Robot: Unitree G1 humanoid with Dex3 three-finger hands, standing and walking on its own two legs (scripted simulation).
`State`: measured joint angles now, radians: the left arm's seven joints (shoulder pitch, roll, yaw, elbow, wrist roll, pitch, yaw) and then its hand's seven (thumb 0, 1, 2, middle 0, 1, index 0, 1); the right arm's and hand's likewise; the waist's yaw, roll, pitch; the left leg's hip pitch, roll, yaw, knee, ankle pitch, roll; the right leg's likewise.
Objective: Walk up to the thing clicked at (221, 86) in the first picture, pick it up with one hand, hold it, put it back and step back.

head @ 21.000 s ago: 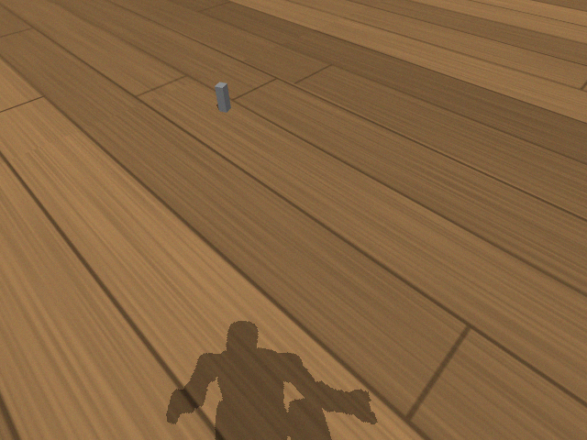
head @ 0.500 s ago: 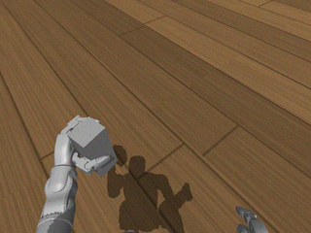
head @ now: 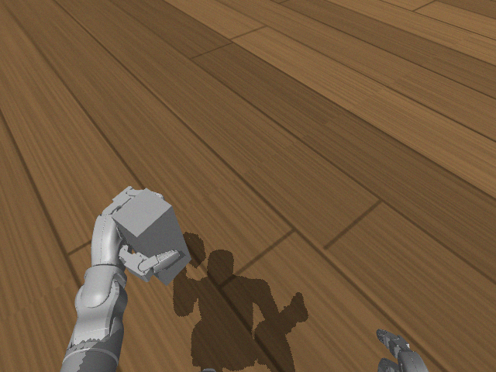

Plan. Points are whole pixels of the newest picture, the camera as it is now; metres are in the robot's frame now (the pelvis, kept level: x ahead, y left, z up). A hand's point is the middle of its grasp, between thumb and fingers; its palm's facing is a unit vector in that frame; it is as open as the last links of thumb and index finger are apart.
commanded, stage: hold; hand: left
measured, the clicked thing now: (157, 241) +0.32 +0.17 +0.03
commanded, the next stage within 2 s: crouch in 1.46 s
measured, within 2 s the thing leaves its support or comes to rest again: neither
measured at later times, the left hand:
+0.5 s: hand (153, 235) +0.32 +0.17 +0.05, palm faces +0.05 -1.00 +0.00, open 11.1 cm
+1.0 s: hand (151, 232) +0.33 +0.17 +0.05, palm faces +0.07 -1.00 +0.00, open 11.1 cm
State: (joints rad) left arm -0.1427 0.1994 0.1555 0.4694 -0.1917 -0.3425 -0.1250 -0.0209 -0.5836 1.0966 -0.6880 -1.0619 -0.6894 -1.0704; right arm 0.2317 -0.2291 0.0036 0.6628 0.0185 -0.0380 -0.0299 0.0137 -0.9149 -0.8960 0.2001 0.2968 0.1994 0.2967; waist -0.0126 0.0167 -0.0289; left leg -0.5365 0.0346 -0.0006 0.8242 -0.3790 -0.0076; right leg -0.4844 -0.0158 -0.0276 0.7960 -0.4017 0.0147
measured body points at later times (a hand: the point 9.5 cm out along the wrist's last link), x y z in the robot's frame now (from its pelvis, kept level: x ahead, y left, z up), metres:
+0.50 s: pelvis +0.00 +0.00 +0.00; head +0.04 +0.00 +0.45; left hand +0.31 +0.22 +0.05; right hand +0.14 -0.25 -0.11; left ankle +0.02 +0.12 -0.70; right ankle +0.00 -0.13 -0.70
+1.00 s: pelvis +0.01 +0.00 +0.00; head +0.04 +0.00 +0.45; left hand +0.32 +0.23 +0.05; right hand +0.14 -0.24 -0.11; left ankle +0.02 +0.12 -0.70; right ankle +0.00 -0.13 -0.70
